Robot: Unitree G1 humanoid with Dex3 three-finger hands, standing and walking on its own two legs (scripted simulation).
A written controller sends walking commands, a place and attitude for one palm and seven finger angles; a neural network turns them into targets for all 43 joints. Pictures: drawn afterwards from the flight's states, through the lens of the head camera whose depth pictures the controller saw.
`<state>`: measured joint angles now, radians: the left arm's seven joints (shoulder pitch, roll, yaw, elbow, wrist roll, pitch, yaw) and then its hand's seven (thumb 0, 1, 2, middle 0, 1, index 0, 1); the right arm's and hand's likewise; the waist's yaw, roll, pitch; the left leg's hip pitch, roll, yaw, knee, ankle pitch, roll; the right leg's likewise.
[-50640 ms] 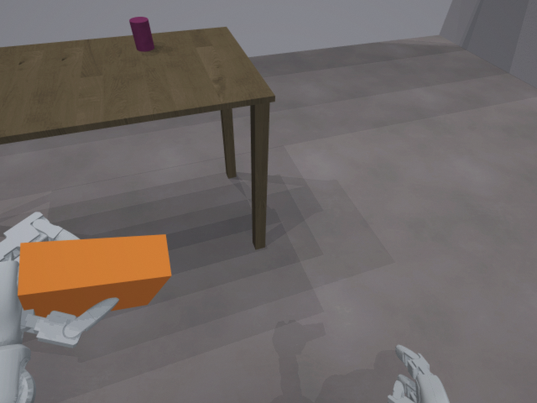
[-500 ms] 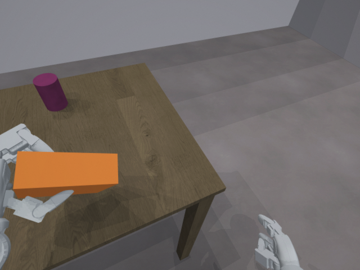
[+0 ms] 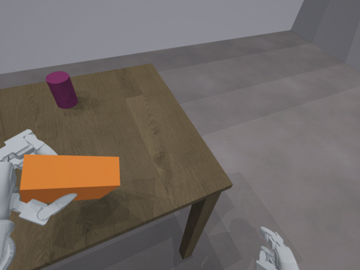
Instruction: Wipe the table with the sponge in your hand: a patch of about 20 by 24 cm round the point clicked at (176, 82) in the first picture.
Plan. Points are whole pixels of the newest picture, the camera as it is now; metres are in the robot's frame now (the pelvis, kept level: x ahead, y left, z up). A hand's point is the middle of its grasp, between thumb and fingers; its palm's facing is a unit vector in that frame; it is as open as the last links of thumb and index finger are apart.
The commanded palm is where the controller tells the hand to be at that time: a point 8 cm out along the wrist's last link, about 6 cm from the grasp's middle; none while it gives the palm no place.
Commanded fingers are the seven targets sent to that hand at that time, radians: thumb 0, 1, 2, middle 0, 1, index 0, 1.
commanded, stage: come to a stop and stand still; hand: left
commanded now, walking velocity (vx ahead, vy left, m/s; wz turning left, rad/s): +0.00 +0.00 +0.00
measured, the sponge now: (83, 180) +0.23 +0.20 +0.12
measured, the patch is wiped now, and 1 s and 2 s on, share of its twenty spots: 0.00 0.00 0.00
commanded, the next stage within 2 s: look again from close up in 1.04 s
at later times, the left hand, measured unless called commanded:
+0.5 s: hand (66, 185) +0.21 +0.21 +0.15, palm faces +0.27 -0.87 -0.40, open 9.3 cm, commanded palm +0.15 +0.26 +0.18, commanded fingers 0.00 0.10 1.30 -1.20 -1.60 -1.20 -1.60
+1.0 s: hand (71, 178) +0.22 +0.21 +0.16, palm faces +0.34 -0.87 -0.35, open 9.3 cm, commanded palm +0.16 +0.24 +0.18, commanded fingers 0.00 0.10 1.30 -1.20 -1.60 -1.20 -1.60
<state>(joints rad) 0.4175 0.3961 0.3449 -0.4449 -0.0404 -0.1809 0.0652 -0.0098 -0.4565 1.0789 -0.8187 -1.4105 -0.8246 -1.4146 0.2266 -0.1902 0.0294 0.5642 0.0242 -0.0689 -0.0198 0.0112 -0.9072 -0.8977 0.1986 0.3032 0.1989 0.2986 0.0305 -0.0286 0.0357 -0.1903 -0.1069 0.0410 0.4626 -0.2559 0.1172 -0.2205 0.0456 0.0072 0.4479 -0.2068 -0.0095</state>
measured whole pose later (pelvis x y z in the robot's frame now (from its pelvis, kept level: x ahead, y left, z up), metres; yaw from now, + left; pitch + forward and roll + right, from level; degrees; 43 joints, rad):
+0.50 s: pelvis -0.02 -0.02 +0.00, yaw -2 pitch -1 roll -1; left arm 0.42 0.38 0.33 -0.43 -0.03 -0.27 0.05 -0.01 -0.46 1.08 -0.82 -1.41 -0.82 -1.42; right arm 0.23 -0.18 0.03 0.56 0.01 -0.13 0.02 0.01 -0.91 -0.90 0.20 0.30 0.20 0.30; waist 0.02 -0.03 0.05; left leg -0.24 -0.09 0.07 0.48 -0.24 0.10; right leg -0.26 0.02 -0.01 0.50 -0.24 -0.01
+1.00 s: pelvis +0.00 -0.04 +0.00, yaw -1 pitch -1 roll -1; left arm 0.43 0.38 0.34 -0.46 -0.05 -0.22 0.09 -0.01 -0.46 1.08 -0.82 -1.41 -0.83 -1.42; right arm 0.19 -0.19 0.03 0.56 0.01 -0.11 -0.02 0.01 -0.91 -0.90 0.20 0.30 0.20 0.30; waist 0.02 -0.04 0.03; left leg -0.21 -0.05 0.04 0.46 -0.25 0.08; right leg -0.18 0.06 -0.03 0.40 -0.21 -0.04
